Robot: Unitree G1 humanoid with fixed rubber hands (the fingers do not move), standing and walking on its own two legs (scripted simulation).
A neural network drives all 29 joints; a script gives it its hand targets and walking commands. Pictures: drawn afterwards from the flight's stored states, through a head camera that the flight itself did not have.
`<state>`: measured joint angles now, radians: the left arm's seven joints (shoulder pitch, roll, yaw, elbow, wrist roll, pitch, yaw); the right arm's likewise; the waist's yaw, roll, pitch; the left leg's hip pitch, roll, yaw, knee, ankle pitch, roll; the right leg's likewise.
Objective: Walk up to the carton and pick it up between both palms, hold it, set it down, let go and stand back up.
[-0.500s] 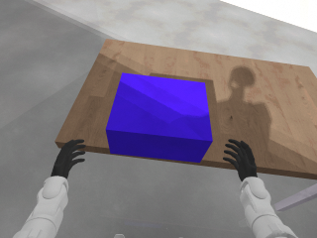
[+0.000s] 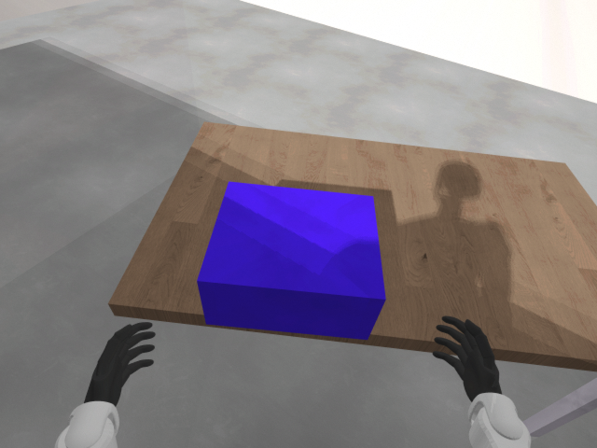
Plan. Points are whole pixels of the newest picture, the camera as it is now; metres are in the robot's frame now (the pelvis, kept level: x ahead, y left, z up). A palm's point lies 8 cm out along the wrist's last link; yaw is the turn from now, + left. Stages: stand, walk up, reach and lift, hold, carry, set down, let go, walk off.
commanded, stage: set down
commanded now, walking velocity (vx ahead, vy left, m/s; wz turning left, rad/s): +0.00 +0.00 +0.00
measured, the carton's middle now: (294, 256) +0.52 -0.01 -0.10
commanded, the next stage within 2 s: none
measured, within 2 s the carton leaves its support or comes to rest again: neither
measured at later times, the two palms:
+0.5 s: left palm (104, 416) +0.20 +0.25 -0.05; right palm (462, 417) +0.20 -0.23 -0.04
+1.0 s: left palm (101, 425) +0.19 +0.25 -0.06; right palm (447, 419) +0.20 -0.21 -0.05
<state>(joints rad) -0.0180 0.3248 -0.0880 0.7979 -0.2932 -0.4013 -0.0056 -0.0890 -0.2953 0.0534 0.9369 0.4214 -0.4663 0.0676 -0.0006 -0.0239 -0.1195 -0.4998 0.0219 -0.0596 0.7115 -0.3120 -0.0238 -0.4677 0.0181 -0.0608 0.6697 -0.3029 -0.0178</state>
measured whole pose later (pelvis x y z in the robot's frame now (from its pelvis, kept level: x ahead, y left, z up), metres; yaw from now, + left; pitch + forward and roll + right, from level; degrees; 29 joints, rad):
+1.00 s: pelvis +0.02 +0.00 +0.02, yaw +1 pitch -1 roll -1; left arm 0.14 0.29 -0.03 0.70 -0.12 -0.07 -0.02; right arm 0.09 -0.16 0.05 0.90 0.14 -0.35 -0.05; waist 0.00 -0.02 -0.05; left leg -0.24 0.02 -0.06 0.54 -0.28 -0.03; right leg -0.20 0.02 -0.06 0.48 -0.26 -0.02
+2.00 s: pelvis +0.03 -0.01 +0.02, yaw +1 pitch -3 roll +0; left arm 0.21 0.22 -0.02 0.60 -0.01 0.15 -0.02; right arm 0.13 -0.20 0.04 0.84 0.06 -0.21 -0.01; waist 0.00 -0.02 -0.02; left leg -0.15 0.02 -0.06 0.44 -0.24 -0.03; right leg -0.13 0.02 -0.06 0.41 -0.24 -0.02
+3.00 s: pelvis +0.03 +0.00 +0.02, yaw +1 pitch -4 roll -1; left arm 0.22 0.29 -0.02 0.60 0.00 0.04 -0.01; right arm 0.14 -0.28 0.03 0.85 0.02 -0.05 -0.02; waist 0.00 -0.02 0.00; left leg -0.16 0.02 -0.06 0.46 -0.25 -0.03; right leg -0.12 0.02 -0.06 0.43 -0.24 -0.02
